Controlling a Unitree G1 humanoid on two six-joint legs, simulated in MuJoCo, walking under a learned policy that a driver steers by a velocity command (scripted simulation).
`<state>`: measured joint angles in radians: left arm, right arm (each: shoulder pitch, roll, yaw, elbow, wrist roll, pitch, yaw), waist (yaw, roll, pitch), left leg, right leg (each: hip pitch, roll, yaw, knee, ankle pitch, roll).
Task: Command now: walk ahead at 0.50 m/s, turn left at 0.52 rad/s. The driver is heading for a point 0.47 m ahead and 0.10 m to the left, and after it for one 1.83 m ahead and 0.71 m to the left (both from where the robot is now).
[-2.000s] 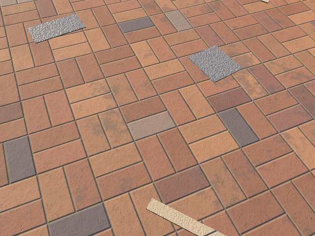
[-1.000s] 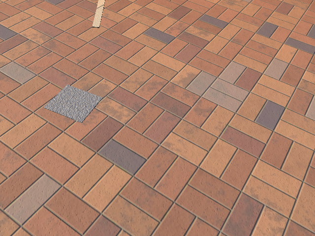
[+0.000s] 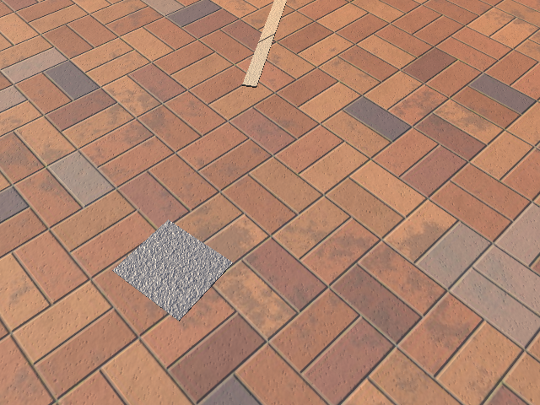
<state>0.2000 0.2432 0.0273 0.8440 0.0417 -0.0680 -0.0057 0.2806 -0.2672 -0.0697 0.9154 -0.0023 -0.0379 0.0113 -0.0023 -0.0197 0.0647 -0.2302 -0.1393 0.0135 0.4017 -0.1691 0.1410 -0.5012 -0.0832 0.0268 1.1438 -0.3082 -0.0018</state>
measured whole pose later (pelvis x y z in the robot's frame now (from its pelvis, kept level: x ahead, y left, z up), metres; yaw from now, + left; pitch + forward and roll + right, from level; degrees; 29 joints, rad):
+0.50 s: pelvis +0.29 -0.04 +0.00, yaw +17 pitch +1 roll +0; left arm 0.19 0.26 0.03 0.77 0.03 -0.07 0.01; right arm 0.30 -0.32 -0.08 0.82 -0.03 -0.02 0.02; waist -0.03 0.05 0.04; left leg -0.42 -0.03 -0.04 1.14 -0.35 0.06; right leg -0.28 0.01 -0.08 0.44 -0.18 -0.03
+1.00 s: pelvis +0.41 +0.03 -0.01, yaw +35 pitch +1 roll -1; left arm 0.18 0.26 0.04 0.74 0.03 0.04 0.02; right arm 0.19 -0.27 -0.06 0.71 -0.01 0.03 0.00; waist 0.00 -0.02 0.09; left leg -0.38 -0.11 -0.04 0.48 -0.11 0.11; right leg -0.51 -0.05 0.01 1.12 -0.44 0.04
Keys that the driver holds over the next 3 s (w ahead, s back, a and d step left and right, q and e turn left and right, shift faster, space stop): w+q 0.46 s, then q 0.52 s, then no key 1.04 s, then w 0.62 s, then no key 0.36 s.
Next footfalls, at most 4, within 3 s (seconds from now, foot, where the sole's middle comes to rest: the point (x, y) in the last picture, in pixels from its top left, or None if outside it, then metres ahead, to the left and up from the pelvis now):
0.34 right None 0.39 -0.12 -0.78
0.82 left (219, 396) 0.48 0.14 -0.78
1.30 right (294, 372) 0.54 -0.04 -0.78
1.52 left None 0.41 0.12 -0.78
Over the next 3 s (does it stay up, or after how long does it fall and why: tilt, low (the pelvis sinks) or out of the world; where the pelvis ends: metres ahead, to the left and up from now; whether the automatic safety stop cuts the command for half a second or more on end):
stays up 0.71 0.21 0.01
